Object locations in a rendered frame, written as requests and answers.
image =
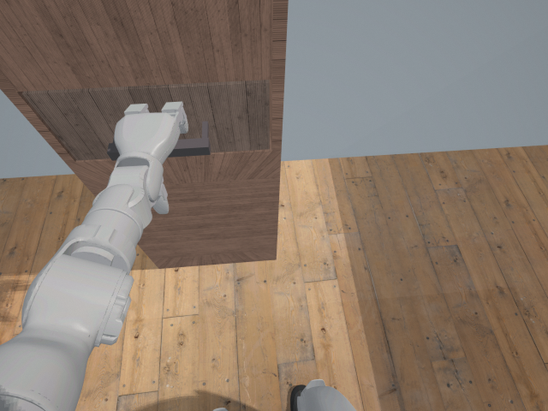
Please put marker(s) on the drawer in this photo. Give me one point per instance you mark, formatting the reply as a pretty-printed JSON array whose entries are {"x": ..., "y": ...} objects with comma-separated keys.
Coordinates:
[{"x": 84, "y": 120}]

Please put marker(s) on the cabinet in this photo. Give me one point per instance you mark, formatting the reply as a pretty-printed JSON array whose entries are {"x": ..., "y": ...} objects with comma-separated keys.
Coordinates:
[{"x": 223, "y": 207}]

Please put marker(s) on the left robot forearm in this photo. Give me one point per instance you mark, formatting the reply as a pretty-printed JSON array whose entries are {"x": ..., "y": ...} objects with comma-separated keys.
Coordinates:
[{"x": 114, "y": 225}]

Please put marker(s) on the left robot hand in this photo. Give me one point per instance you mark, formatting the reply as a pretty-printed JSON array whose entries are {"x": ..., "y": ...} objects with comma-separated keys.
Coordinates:
[{"x": 155, "y": 134}]

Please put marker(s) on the right robot thigh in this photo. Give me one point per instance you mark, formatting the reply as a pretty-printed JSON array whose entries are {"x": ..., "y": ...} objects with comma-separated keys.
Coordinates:
[{"x": 323, "y": 398}]

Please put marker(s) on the robot right shin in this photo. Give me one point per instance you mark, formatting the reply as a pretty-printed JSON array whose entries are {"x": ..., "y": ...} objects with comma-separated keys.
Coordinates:
[{"x": 314, "y": 383}]

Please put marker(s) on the robot left upper arm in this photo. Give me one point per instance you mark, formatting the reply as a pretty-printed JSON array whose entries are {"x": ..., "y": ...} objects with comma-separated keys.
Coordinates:
[{"x": 79, "y": 305}]

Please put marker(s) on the handle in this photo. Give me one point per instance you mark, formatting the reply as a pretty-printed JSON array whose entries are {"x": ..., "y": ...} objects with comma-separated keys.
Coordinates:
[{"x": 183, "y": 148}]

